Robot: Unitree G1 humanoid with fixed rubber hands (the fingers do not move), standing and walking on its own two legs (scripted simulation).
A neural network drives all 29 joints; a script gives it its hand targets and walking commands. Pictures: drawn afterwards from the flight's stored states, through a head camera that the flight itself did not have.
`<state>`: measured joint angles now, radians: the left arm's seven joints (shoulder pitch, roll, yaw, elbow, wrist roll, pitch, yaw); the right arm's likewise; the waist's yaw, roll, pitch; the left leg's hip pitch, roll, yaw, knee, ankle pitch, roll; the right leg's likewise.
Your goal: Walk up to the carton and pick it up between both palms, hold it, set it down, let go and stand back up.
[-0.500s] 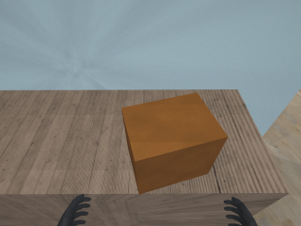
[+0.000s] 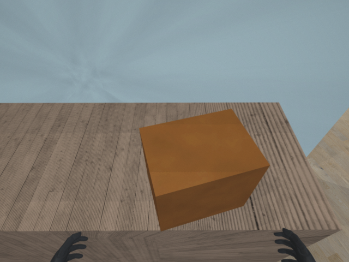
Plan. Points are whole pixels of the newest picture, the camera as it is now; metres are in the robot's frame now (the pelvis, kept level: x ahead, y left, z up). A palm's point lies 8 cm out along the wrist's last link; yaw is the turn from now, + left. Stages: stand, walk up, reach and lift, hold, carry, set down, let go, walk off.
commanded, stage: stand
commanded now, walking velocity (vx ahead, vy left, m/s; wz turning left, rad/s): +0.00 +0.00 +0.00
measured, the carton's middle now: (195, 170) +0.34 -0.03 +0.01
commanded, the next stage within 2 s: none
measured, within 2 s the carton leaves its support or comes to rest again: neither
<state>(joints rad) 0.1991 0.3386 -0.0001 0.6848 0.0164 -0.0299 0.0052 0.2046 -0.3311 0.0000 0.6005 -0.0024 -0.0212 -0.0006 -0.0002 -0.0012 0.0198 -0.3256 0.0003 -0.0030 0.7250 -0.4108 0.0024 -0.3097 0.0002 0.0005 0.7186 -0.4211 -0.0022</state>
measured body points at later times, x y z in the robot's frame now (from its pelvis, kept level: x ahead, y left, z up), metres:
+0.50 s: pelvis -0.02 +0.00 +0.00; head -0.01 +0.00 +0.45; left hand +0.12 +0.28 -0.10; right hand +0.15 -0.28 -0.07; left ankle -0.02 +0.12 -0.72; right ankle -0.03 -0.12 -0.72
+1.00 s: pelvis -0.04 -0.01 +0.00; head -0.05 -0.01 +0.45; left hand +0.07 +0.28 -0.10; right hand +0.11 -0.29 -0.08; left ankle -0.02 +0.12 -0.72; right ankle -0.03 -0.12 -0.72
